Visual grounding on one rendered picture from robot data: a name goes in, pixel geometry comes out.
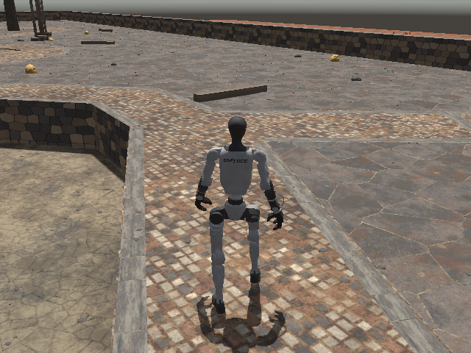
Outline right robot hand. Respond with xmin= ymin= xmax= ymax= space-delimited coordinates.
xmin=267 ymin=211 xmax=283 ymax=230

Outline right robot upper arm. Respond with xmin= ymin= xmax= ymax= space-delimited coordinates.
xmin=252 ymin=149 xmax=271 ymax=190

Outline left robot upper arm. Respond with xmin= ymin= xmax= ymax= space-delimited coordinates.
xmin=201 ymin=147 xmax=222 ymax=187

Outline robot right forearm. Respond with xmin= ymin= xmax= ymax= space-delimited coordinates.
xmin=264 ymin=180 xmax=281 ymax=214

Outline robot right shin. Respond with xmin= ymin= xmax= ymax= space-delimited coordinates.
xmin=249 ymin=229 xmax=259 ymax=274

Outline robot left forearm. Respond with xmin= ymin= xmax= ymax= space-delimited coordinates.
xmin=196 ymin=175 xmax=208 ymax=200

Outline left robot hand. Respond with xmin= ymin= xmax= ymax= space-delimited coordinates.
xmin=195 ymin=197 xmax=212 ymax=211

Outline robot right foot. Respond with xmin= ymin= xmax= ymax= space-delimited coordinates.
xmin=250 ymin=268 xmax=261 ymax=284

